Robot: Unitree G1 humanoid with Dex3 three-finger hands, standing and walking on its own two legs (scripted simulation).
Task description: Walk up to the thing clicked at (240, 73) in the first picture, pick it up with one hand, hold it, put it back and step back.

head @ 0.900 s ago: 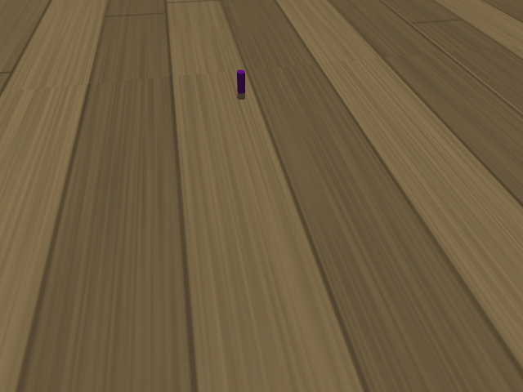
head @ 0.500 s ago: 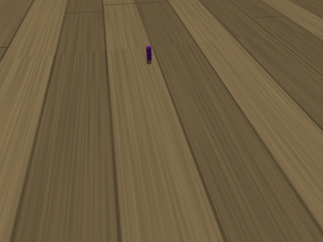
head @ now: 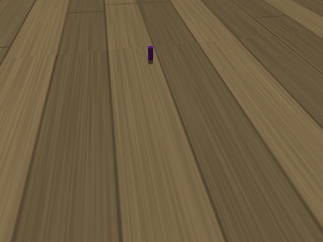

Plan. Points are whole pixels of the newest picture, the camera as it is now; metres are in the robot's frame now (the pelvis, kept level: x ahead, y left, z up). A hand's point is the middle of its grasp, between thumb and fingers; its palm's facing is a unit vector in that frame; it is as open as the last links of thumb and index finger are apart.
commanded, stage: stand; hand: left
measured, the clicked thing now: (150, 53) +2.07 +0.14 -0.71
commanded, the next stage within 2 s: walk up in 0.22 s
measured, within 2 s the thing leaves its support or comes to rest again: neither
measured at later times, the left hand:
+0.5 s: hand (65, 241) +0.15 +0.25 -0.13, palm faces -0.09 -0.91 -0.42, open 7.4 cm
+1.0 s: hand (104, 195) +0.29 +0.19 -0.18, palm faces +0.04 -0.93 -0.35, open 7.4 cm
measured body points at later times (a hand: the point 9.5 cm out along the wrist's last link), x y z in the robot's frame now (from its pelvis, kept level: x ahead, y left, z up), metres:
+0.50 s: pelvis +0.05 -0.05 -0.01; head +0.05 -0.06 +0.44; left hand +0.16 +0.30 -0.10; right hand +0.08 -0.39 -0.13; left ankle +0.00 +0.11 -0.75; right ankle +0.11 -0.19 -0.73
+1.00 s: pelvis +0.32 -0.09 -0.03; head +0.34 -0.08 +0.42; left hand +0.29 +0.24 -0.15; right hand +0.46 -0.41 -0.13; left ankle +0.44 +0.03 -0.75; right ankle +0.13 -0.20 -0.75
